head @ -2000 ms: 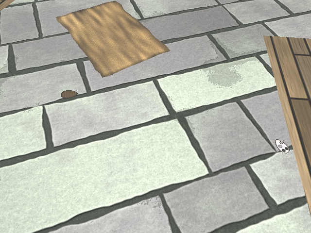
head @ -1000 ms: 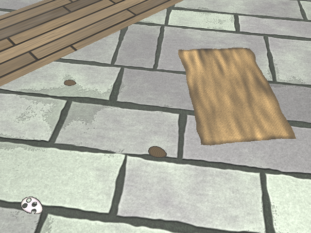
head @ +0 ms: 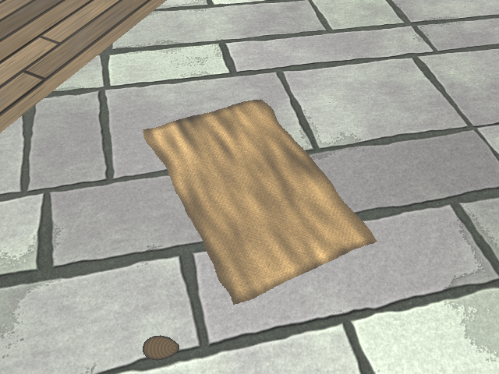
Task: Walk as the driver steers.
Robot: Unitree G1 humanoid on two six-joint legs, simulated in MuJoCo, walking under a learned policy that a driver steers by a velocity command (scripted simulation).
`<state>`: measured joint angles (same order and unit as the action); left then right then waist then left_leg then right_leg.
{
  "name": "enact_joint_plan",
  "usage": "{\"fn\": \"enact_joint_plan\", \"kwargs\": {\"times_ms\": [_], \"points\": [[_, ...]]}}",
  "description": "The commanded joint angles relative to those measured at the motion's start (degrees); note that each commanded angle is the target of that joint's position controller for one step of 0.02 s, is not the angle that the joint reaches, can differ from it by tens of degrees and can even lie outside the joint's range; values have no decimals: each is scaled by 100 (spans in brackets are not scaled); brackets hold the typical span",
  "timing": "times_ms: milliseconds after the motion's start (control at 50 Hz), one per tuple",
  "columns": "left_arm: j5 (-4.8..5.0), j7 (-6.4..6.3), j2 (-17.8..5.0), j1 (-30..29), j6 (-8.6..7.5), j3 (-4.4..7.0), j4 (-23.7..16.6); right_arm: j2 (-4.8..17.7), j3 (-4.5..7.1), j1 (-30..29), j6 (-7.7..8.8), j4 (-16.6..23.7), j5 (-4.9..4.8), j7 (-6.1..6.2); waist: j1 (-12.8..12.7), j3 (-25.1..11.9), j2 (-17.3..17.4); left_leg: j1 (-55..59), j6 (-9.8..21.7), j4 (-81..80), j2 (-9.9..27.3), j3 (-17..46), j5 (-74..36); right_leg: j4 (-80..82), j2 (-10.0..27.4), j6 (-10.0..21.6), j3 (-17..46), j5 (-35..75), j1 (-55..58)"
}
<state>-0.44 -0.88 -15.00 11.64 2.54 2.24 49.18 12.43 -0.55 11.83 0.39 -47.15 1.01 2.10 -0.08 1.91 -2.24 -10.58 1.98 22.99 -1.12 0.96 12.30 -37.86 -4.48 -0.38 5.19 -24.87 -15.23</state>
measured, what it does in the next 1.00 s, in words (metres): walks ahead: right foot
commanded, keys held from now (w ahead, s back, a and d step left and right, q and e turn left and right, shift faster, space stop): no key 0.42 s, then w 0.48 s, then no key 0.10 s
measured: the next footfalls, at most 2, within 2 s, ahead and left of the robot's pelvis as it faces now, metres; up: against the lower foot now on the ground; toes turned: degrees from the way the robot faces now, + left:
right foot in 0.10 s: +0.01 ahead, -0.13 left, +0.00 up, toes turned +4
right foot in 1.10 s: +0.36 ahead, -0.07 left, +0.00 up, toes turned -3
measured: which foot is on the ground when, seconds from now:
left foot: down 0.00-1.00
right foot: up 0.00-0.08, down 0.10-0.70, up 0.72-1.00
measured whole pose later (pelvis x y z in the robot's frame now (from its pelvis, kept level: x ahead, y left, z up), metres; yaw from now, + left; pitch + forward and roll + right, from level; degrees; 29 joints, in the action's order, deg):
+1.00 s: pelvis +0.13 +0.01 +0.00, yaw +0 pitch +1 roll +0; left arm -1.6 1.7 -13.2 3.4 -2.2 1.7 54.8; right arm 9.5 0.3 28.7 5.0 -63.3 1.2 0.7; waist 2.7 2.0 -1.7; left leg 4.5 3.4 11.4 -3.2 -0.8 16.7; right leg -44.4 2.4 1.8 -3.7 -8.5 -34.0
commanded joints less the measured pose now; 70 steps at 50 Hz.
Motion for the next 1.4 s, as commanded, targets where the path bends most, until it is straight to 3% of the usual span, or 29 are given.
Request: {"fn": "enact_joint_plan", "kwargs": {"times_ms": [20,100,120,140,180,420,480,520,580,620,680,700,720,740,760,780,860,1000,1040,1080,1100,1120,1140,1160,1180,1220,1240,1320,1400], "points": [[42,-38,-357,259,-9,53,-3,863,182,66,50,96,-15,1,-20,-448,1126,711,717,-165,1143,845,-3787,606,142,-128,-235,206,195],[-8,-106,-501,241,-66,23,261,918,231,55,21,-63,-54,-19,-42,-494,887,284,292,-140,948,947,-2379,1950,542,-47,39,2078,1238],[-70,-111,-682,212,-99,38,286,909,244,119,30,-78,-48,-45,54,-482,654,5,189,-196,808,890,-1626,1736,847,4,275,2592,1451],[4,-88,-761,71,-103,64,409,790,238,227,21,-155,-81,-65,193,-216,136,-17,146,-451,546,667,-1117,1522,848,133,251,2614,1090],[8,-54,-447,102,-149,-25,541,805,246,22,-22,-319,-52,-34,-10,-35,112,228,145,-352,517,579,-849,1800,823,155,313,2125,697],[-7,-123,-428,215,-237,-136,1191,701,214,169,-72,-1034,-48,-61,43,134,159,273,55,-505,520,574,-439,2114,855,252,389,1581,490],[-27,-112,-594,385,-192,-70,1249,808,259,250,-117,-1104,-17,-83,11,162,96,-40,173,-235,209,418,1667,2084,662,486,423,-720,243],[-47,-77,-595,528,-154,-30,1222,747,255,152,-142,-1034,30,-127,-85,617,36,-697,268,59,94,429,2525,2239,801,742,824,-1979,-98],[-58,-77,-769,887,-206,83,1315,349,172,-72,1,-852,87,-210,-208,660,-713,-1337,141,1231,-126,-209,1164,2927,1646,1186,1995,-2065,508],[-58,-49,-776,712,-271,133,1251,537,224,24,123,-805,86,-238,-73,527,-619,-1169,179,1553,97,-206,1031,3049,1878,1280,2072,-1620,394],[-7,-6,-631,61,-320,149,1035,385,248,1147,249,-1175,-6,-239,558,586,-371,820,332,147,-149,-392,842,2271,1173,931,1039,-1252,-901],[-29,6,-431,-160,-369,109,884,604,314,1747,286,-1359,24,-172,770,612,300,1597,426,-498,357,484,1312,1237,771,744,551,-883,-1657],[13,64,58,-225,-443,-16,676,1191,458,2393,314,-1492,33,-134,872,290,1746,2200,814,-1611,1662,2772,2970,-564,46,495,-471,-499,-2506],[-154,86,-335,-363,-482,56,552,1308,509,2440,273,-1594,36,-150,733,611,1476,1646,1192,-1886,2312,3738,3542,-1546,226,556,-439,-575,-2919],[-183,143,-408,-406,-526,80,550,984,434,1842,296,-1398,49,-170,389,947,798,1180,1211,-1847,2180,3399,3320,-2017,555,614,-240,-40,-2938],[-142,211,-276,-251,-577,56,642,813,391,1447,355,-1250,37,-191,181,917,595,983,1084,-1866,1898,2842,2712,-2098,701,601,-227,412,-2788],[-189,322,-192,-272,-572,67,653,520,292,1605,527,-1323,-2,-164,80,487,624,1283,865,-1749,1294,1320,-84,-2003,814,357,-608,1279,-2580],[-56,219,194,-1299,-529,-126,171,413,158,1902,493,-1516,29,-105,234,483,901,722,679,-950,900,80,-4269,24,340,227,-1296,1927,-1391],[-23,139,19,-898,-541,-90,274,515,163,1802,497,-1533,3,-90,69,225,1017,782,559,-500,976,123,-4996,307,179,411,-1227,2177,-662],[-51,55,-224,200,-617,16,654,593,181,1499,496,-1488,-55,-65,-420,-211,887,957,386,602,925,130,-5202,902,50,619,-1102,2542,303],[-128,16,-361,762,-695,72,838,602,180,1463,500,-1481,-121,-75,-658,-468,720,621,271,1457,749,44,-4373,1365,303,698,-949,3360,1160],[-252,-10,-785,1428,-757,158,962,389,125,1694,497,-1361,-172,-63,-688,-1123,67,-289,148,2877,425,-137,-1790,916,1593,884,190,5641,2466],[-116,34,-990,1448,-674,214,943,-115,75,2823,375,-1573,-442,-36,-252,-2344,-1057,-1045,-1,4968,-406,-201,2375,887,3091,2095,2040,7539,3459],[130,95,-755,926,-611,187,757,385,196,2559,260,-1675,-175,-2,-197,-2082,-84,-1037,12,5157,-163,317,2042,1344,2830,2158,1955,6362,2494],[135,72,-418,251,-591,88,637,285,207,1897,223,-1516,-18,-32,-101,-1099,-71,-1296,-5,5096,-11,264,1789,1732,2542,2042,1468,5107,1586],[53,-12,115,-144,-585,-108,644,197,228,1280,120,-1372,115,-95,159,-234,134,-912,-3,4054,339,286,1354,2386,1895,1435,602,3898,217],[-1,-51,53,-114,-591,-111,726,24,194,1571,30,-1462,141,-109,283,-165,-269,-498,-42,3720,308,187,1328,2380,1830,1430,384,4114,-160],[-101,-50,-61,210,-656,-144,870,-123,137,1494,-150,-1626,57,0,296,-396,-168,-145,-124,2298,198,-21,1379,2303,1613,1299,89,3855,-83],[-45,-54,-191,242,-485,-118,895,-35,132,1009,-241,-1607,29,4,166,-305,-295,125,-90,1457,191,-134,737,2702,1543,1110,351,901,-423]]}}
